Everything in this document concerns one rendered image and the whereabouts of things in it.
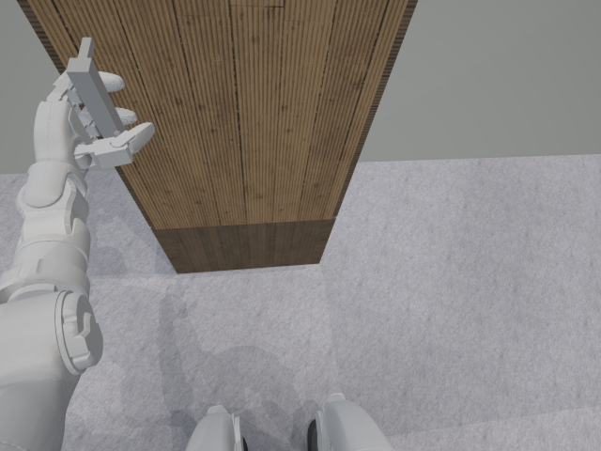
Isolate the handle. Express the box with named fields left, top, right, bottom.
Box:
left=66, top=38, right=130, bottom=145

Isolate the left robot upper arm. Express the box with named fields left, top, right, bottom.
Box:
left=0, top=290, right=103, bottom=451

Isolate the robot left forearm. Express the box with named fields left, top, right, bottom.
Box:
left=0, top=161, right=91, bottom=304

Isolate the cupboard door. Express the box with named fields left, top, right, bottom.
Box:
left=27, top=0, right=408, bottom=230

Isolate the robot left shin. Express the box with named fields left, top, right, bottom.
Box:
left=207, top=405, right=229, bottom=416

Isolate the left robot hand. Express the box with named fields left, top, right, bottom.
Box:
left=34, top=70, right=155, bottom=178

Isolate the left robot thigh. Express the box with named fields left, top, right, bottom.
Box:
left=185, top=412, right=244, bottom=451

